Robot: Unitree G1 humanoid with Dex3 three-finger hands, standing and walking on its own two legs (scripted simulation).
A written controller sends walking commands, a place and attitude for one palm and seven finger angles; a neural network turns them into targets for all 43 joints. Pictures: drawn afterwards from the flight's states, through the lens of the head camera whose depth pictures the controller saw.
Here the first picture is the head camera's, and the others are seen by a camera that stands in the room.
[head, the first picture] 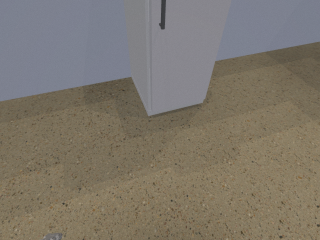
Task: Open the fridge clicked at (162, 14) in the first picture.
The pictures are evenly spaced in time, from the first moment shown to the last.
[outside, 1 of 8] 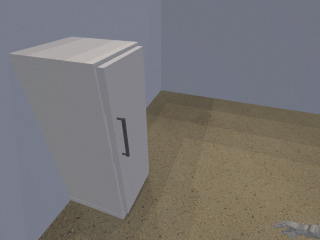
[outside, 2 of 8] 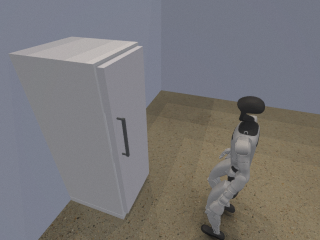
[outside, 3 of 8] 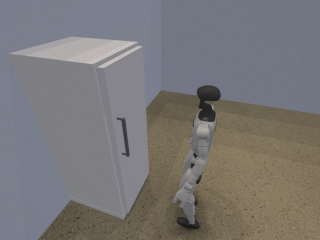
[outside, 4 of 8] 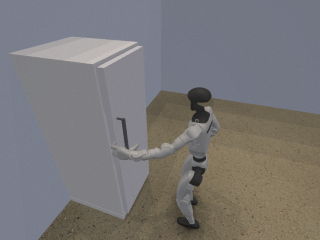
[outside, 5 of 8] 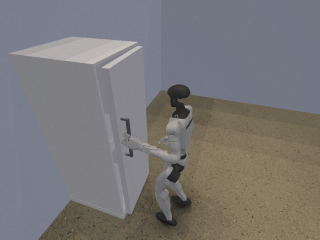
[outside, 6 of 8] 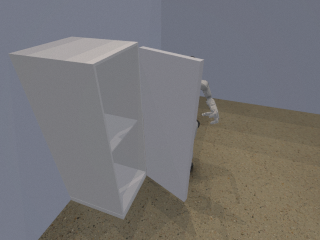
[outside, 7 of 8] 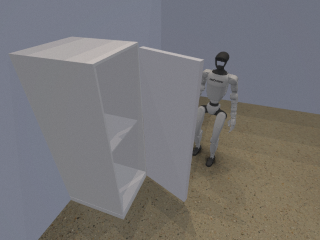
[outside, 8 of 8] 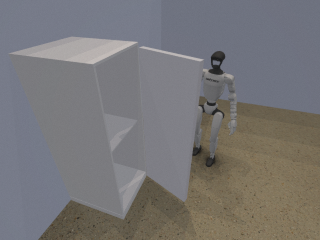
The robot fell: no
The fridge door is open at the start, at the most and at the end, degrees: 0 77 69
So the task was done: yes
